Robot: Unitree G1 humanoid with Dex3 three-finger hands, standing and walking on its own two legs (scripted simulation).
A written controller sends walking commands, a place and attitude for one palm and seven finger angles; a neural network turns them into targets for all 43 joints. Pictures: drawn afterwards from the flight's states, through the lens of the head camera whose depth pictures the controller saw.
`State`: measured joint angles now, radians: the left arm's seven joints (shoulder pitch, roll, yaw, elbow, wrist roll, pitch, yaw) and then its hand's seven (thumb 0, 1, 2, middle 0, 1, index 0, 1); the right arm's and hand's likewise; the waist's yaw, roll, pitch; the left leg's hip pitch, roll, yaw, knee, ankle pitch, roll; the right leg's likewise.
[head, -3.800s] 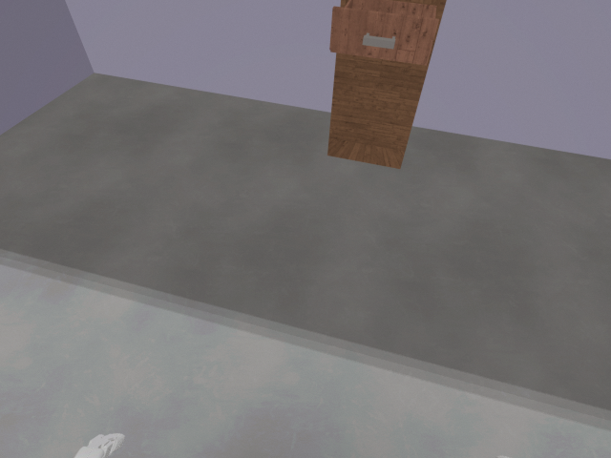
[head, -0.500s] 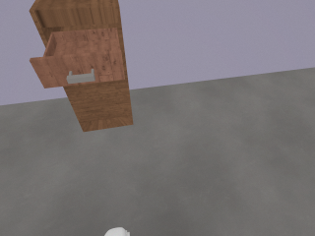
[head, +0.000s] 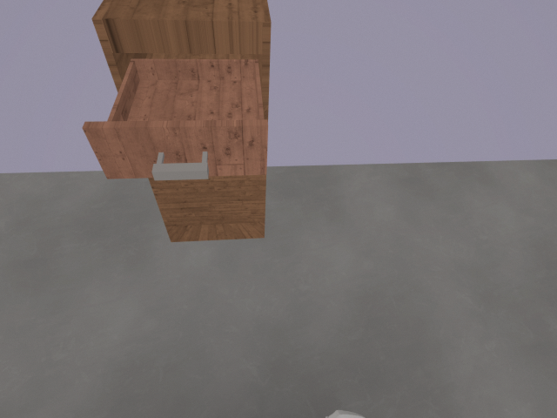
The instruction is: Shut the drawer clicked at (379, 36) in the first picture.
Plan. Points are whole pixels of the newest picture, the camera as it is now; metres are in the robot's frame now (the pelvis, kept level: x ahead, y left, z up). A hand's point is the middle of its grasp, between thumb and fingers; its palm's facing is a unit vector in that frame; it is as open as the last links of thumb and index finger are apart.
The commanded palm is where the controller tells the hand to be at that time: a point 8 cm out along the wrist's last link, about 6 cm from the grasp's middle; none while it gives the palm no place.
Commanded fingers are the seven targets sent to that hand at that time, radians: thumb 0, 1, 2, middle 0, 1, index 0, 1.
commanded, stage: turn to face it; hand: left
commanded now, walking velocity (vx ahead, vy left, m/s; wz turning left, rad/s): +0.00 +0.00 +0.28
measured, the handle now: (182, 164) +0.57 +0.24 -0.02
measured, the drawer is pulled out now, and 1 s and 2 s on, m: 0.29 0.29 0.29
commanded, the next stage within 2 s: take the last steps up to it in 0.20 s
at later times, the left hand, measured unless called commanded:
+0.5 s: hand out of the picture +0.02 +0.14 -0.16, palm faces +0.23 -0.95 -0.22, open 7.3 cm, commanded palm none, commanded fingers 0.00 0.90 0.90 -0.20 -0.30 -0.20 -0.30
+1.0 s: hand (186, 401) +0.17 +0.16 -0.18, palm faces +0.17 -0.96 -0.22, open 7.3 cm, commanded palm none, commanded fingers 0.00 0.90 0.90 -0.20 -0.30 -0.20 -0.30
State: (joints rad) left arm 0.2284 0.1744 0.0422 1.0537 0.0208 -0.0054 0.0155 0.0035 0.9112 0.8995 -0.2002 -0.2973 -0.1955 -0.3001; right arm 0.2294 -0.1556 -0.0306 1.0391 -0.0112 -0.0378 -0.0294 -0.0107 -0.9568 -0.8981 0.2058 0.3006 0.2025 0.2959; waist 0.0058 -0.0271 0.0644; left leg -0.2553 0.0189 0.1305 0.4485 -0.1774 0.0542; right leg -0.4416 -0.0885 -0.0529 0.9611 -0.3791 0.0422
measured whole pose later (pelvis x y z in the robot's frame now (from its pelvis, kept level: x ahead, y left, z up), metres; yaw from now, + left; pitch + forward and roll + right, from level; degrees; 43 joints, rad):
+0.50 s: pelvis +0.02 -0.04 +0.00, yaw +10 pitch -1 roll +1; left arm 0.27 0.16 0.04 1.03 0.04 -0.03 0.02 0.00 0.92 0.90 -0.20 -0.30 -0.20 -0.30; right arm 0.23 -0.19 -0.06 1.05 -0.02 0.04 0.01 0.00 -0.91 -0.90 0.20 0.30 0.20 0.30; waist 0.03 0.01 0.03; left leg -0.30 0.06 0.07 0.76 -0.44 -0.02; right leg -0.21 -0.07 -0.20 0.45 -0.22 -0.04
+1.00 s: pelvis +0.14 -0.04 -0.02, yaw +9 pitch -1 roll +2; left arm 0.19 0.18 0.06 1.04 0.03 -0.04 -0.02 0.01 0.92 0.90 -0.20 -0.30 -0.20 -0.30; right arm 0.44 -0.12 -0.04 1.16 -0.02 -0.03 -0.02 0.00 -0.91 -0.90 0.21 0.30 0.20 0.30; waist -0.03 0.01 0.06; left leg 0.00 0.07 0.12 0.50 -0.45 -0.04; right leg -0.40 -0.07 -0.13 0.61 -0.21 -0.02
